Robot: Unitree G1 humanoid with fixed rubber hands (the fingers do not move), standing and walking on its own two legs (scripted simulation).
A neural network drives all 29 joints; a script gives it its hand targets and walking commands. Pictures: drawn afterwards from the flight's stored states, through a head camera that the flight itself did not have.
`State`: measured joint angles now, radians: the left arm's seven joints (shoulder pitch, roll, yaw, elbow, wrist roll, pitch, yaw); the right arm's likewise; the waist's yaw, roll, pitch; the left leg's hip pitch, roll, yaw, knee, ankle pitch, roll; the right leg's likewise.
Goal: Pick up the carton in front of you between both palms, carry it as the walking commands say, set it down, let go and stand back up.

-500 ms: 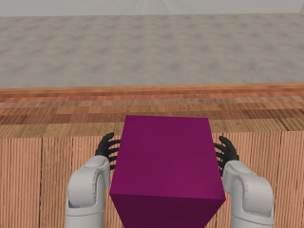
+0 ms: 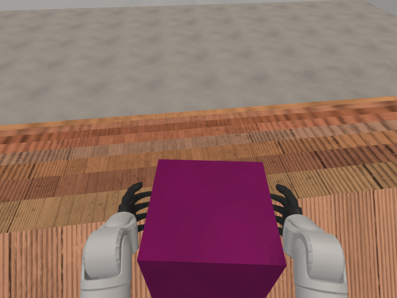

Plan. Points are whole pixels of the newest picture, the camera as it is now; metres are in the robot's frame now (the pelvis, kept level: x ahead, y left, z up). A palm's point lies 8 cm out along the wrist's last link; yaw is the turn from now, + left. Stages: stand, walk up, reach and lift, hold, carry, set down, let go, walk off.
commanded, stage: carry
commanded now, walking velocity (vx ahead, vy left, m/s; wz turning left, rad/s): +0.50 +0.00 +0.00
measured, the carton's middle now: (208, 237) +0.26 -0.01 -0.01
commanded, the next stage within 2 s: none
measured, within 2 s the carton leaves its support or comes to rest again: neither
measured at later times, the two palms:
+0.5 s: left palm (153, 84) +0.65 +0.14 +0.10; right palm (256, 80) +0.69 -0.16 +0.10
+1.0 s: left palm (170, 41) +1.00 +0.12 +0.08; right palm (247, 43) +0.98 -0.18 +0.08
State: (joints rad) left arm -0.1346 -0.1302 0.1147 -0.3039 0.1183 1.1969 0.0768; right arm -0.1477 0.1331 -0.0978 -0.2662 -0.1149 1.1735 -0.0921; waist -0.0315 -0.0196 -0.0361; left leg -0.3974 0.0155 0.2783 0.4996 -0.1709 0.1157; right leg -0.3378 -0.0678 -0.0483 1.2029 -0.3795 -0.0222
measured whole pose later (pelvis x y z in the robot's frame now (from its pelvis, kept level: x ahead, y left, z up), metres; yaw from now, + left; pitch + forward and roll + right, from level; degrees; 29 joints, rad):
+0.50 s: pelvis +0.33 -0.04 -0.01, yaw +4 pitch +3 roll +0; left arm -0.56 -0.04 0.16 -0.03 0.06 1.22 0.13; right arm -0.58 -0.01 -0.17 -0.02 -0.05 1.23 -0.12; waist 0.05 0.03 0.00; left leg -0.35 0.02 0.02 1.30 -0.45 0.04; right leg -0.50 -0.02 -0.20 0.64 -0.20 -0.11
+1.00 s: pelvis +0.63 +0.00 -0.01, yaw +2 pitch +5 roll +0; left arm -0.65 -0.05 0.26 0.04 0.11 1.21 0.12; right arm -0.68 0.01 -0.20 0.13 -0.03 1.17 -0.15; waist -0.12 0.01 0.04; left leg -0.43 -0.05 0.09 0.71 -0.36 0.10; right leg -0.59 0.03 0.02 1.23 -0.48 -0.05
